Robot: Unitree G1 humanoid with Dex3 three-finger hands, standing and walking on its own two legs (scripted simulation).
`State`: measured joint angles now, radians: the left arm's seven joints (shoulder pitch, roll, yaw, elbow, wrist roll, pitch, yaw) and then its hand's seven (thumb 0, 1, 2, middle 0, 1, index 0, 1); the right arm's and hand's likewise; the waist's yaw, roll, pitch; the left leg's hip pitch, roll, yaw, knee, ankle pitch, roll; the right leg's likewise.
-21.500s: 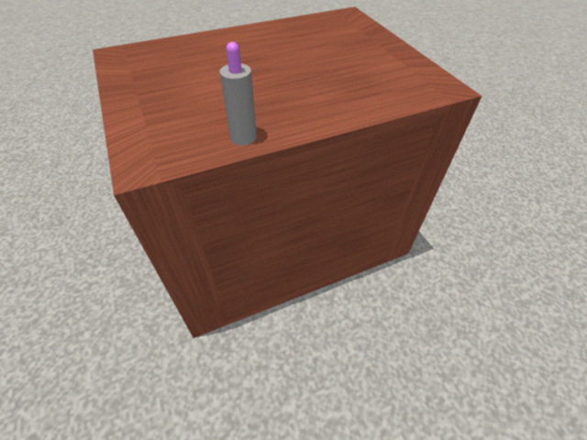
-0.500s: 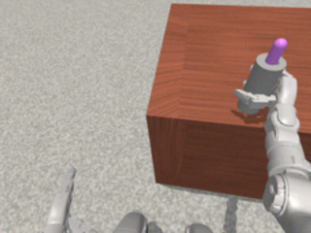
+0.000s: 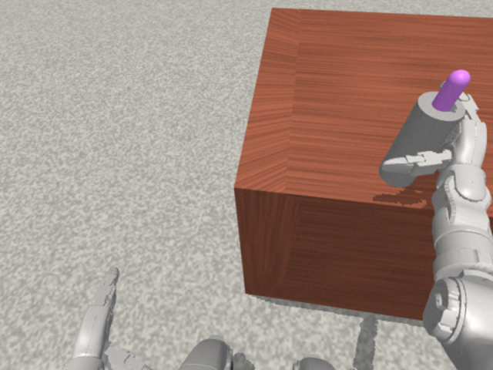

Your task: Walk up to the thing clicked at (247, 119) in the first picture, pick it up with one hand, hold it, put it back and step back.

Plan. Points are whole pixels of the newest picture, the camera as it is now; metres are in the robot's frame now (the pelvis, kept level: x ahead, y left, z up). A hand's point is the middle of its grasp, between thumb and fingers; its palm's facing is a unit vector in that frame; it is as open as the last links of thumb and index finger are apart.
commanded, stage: withdraw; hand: right
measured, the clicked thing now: (423, 132) +0.46 -0.22 +0.13
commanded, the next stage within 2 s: rise in 0.22 s
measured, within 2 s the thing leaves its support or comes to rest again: neither
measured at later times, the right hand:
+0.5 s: hand out of the picture +0.45 -0.31 +0.20, palm faces +0.29 +0.93 -0.21, open 17.5 cm
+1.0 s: hand out of the picture +0.30 -0.29 +0.18, palm faces +0.38 +0.85 -0.37, open 17.5 cm
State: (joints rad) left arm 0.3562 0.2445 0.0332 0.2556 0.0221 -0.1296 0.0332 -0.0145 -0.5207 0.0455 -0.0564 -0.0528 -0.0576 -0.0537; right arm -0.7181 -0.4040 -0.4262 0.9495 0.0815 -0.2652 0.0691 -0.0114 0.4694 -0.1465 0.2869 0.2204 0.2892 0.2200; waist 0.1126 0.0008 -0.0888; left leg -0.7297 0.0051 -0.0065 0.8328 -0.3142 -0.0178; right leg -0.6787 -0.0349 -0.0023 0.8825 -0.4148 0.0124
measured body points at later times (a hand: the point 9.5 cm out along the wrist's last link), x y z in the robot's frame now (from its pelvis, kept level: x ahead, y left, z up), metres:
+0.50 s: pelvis +0.03 +0.00 +0.03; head +0.05 +0.01 +0.47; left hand +0.19 +0.24 -0.04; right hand +0.43 -0.36 +0.22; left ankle +0.05 +0.13 -0.69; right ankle +0.01 -0.13 -0.69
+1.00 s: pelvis +0.04 +0.00 +0.03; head +0.04 +0.02 +0.48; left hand +0.20 +0.24 -0.04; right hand +0.27 -0.33 +0.20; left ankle +0.05 +0.13 -0.69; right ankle +0.01 -0.13 -0.69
